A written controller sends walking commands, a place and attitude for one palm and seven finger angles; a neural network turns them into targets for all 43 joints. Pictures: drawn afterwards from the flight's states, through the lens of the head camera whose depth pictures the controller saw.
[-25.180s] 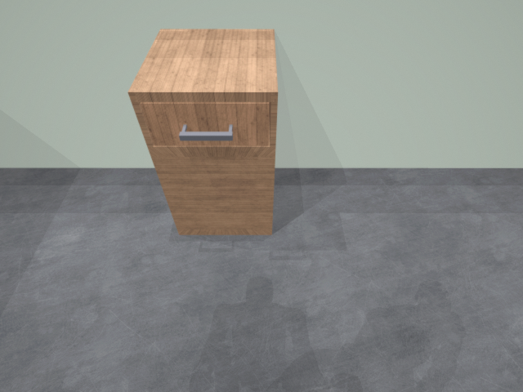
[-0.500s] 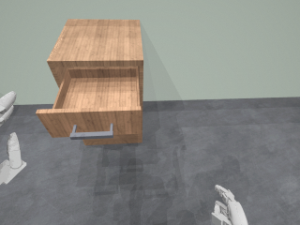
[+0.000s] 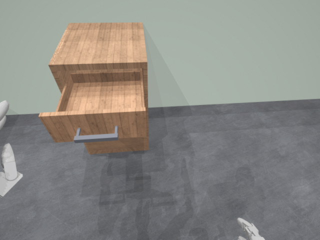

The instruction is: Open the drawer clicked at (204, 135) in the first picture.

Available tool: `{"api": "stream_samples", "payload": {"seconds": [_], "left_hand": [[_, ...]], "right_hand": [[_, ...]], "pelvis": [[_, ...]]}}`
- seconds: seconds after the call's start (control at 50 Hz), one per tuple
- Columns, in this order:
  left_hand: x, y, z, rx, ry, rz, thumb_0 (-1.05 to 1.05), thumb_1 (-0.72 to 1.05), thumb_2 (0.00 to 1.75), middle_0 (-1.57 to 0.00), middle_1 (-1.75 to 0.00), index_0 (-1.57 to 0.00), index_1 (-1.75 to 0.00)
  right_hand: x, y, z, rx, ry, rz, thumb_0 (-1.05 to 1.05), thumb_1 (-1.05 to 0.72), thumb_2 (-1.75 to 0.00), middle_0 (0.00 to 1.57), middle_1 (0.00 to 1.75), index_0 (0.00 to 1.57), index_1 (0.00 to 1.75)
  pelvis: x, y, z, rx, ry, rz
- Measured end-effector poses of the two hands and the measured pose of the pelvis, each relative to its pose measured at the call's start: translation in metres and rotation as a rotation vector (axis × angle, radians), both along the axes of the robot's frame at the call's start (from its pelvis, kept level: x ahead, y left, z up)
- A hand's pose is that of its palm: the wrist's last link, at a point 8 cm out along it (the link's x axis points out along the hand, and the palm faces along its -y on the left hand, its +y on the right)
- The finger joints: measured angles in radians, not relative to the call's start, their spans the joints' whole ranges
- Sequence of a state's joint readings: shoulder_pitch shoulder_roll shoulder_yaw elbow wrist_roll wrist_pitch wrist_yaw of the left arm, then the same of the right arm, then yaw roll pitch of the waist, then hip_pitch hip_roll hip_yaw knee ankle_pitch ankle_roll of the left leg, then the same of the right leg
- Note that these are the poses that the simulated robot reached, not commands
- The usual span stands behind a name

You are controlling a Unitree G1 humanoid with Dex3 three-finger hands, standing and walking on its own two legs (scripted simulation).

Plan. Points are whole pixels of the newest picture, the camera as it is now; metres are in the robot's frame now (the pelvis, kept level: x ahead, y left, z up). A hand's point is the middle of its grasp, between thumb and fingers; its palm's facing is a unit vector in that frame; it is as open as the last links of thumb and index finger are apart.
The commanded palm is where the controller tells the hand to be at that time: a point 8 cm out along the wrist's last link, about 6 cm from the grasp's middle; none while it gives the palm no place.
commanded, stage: stop stepping back and stand still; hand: left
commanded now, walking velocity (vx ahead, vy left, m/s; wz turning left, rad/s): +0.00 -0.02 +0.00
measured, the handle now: (97, 133) +0.52 +0.26 -0.14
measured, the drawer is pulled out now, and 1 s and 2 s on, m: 0.28 0.28 0.28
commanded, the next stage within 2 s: let the arm hang, fingers relaxed in 0.04 s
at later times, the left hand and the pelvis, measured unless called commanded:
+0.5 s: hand out of the picture +0.06 +0.17 -0.18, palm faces +0.08 -0.98 -0.16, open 6.9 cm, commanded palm none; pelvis +0.02 -0.01 -0.01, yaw +2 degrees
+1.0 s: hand out of the picture +0.02 +0.18 -0.17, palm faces +0.03 -0.98 -0.17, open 7.3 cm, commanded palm none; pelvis +0.02 +0.02 +0.01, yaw +1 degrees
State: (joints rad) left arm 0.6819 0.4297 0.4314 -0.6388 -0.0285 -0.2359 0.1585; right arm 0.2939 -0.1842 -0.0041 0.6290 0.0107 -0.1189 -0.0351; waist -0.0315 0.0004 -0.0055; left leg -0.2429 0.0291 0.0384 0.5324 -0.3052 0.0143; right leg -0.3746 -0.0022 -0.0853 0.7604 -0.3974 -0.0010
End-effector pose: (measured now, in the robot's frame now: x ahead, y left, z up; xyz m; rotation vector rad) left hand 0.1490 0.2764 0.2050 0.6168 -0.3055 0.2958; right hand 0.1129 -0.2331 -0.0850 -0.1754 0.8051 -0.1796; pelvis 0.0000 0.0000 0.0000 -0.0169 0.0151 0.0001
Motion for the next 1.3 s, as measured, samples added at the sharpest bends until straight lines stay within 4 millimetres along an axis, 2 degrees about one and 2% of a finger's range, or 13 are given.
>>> {"api": "stream_samples", "payload": {"seconds": [0.08,0.16,0.2,0.26,0.34,0.38,0.42,0.56,0.64,0.78,0.96,1.14,1.3], "left_hand": [[0.007,-0.006,-0.025,-0.019,0.095,0.046,0.01,0.89,0.9,-0.21,-0.3,-0.21,-0.31],[0.014,-0.016,-0.053,-0.112,0.174,0.05,0.01,0.89,0.9,-0.21,-0.3,-0.21,-0.31],[0.022,-0.012,-0.098,-0.177,0.324,0.082,0.0,0.89,0.9,-0.21,-0.3,-0.21,-0.3],[0.022,-0.01,-0.191,-0.347,0.654,0.166,0.0,0.9,0.9,-0.2,-0.3,-0.21,-0.3],[-0.013,-0.033,-0.302,-0.532,1.066,0.197,0.01,0.9,0.9,-0.2,-0.3,-0.2,-0.3],[-0.041,-0.052,-0.337,-0.601,1.244,0.201,0.01,0.91,0.9,-0.2,-0.3,-0.2,-0.3],[-0.066,-0.065,-0.354,-0.671,1.358,0.233,0.0,0.93,0.9,-0.2,-0.3,-0.2,-0.3],[-0.116,-0.044,-0.354,-0.648,1.519,0.356,-0.02,0.98,0.9,-0.2,-0.3,-0.21,-0.3],[-0.133,-0.034,-0.347,-0.624,1.575,0.404,-0.01,0.95,0.9,-0.2,-0.3,-0.21,-0.3],[-0.135,-0.029,-0.34,-0.61,1.584,0.413,0.0,0.92,0.9,-0.2,-0.3,-0.2,-0.3],[-0.13,-0.044,-0.346,-0.637,1.591,0.357,0.0,0.91,0.9,-0.2,-0.3,-0.2,-0.3],[-0.145,-0.048,-0.349,-0.663,1.63,0.366,0.0,0.92,0.9,-0.2,-0.3,-0.2,-0.3],[-0.163,-0.051,-0.35,-0.684,1.675,0.388,0.0,0.91,0.9,-0.2,-0.3,-0.2,-0.3]], "right_hand": [[0.005,-0.003,-0.022,0.043,0.041,0.018,0.01,-0.9,-0.9,0.2,0.29,0.2,0.3],[0.011,-0.01,-0.023,0.049,0.087,0.035,0.01,-0.9,-0.9,0.2,0.3,0.2,0.3],[0.015,-0.015,-0.027,0.047,0.125,0.063,0.01,-0.9,-0.9,0.2,0.29,0.2,0.3],[0.018,-0.017,-0.033,0.038,0.178,0.083,0.01,-0.91,-0.9,0.2,0.29,0.2,0.3],[0.013,-0.014,-0.038,-0.004,0.231,0.085,0.01,-0.91,-0.9,0.2,0.29,0.2,0.3],[0.005,-0.012,-0.036,-0.025,0.271,0.079,0.0,-0.91,-0.9,0.2,0.29,0.2,0.3],[-0.004,-0.01,-0.034,-0.038,0.317,0.067,0.0,-0.91,-0.9,0.2,0.29,0.2,0.3],[-0.034,-0.001,-0.041,-0.016,0.467,0.027,0.0,-0.91,-0.9,0.2,0.29,0.2,0.3],[-0.046,0.006,-0.048,0.008,0.501,-0.002,0.0,-0.92,-0.9,0.2,0.29,0.2,0.3],[-0.07,0.018,-0.055,0.042,0.551,-0.02,0.0,-0.93,-0.9,0.2,0.29,0.2,0.3],[-0.103,0.036,-0.054,0.076,0.616,-0.04,0.0,-0.92,-0.9,0.2,0.29,0.2,0.3],[-0.128,0.05,-0.054,0.097,0.672,-0.064,0.0,-0.91,-0.9,0.2,0.29,0.2,0.3],[-0.135,0.057,-0.054,0.103,0.691,-0.072,0.0,-0.91,-0.9,0.2,0.29,0.2,0.3]], "pelvis": [[-0.002,-0.01,-0.009,-0.005,-0.006,0.001],[0.0,-0.014,-0.005,-0.003,-0.004,0.021],[0.003,-0.014,-0.005,0.013,0.014,0.037],[0.008,-0.011,-0.008,0.022,0.015,0.063],[0.014,-0.007,-0.017,0.01,-0.006,0.063],[0.017,-0.007,-0.017,0.016,-0.011,0.045],[0.02,-0.008,-0.013,0.01,-0.012,0.041],[0.026,-0.005,-0.003,-0.001,-0.016,0.039],[0.028,0.002,0.0,0.002,-0.027,0.032],[0.026,0.012,0.003,0.008,-0.044,0.022],[0.023,0.016,0.006,0.012,-0.048,0.015],[0.022,0.02,0.006,0.011,-0.047,0.016],[0.021,0.023,0.006,0.011,-0.043,0.017]]}}
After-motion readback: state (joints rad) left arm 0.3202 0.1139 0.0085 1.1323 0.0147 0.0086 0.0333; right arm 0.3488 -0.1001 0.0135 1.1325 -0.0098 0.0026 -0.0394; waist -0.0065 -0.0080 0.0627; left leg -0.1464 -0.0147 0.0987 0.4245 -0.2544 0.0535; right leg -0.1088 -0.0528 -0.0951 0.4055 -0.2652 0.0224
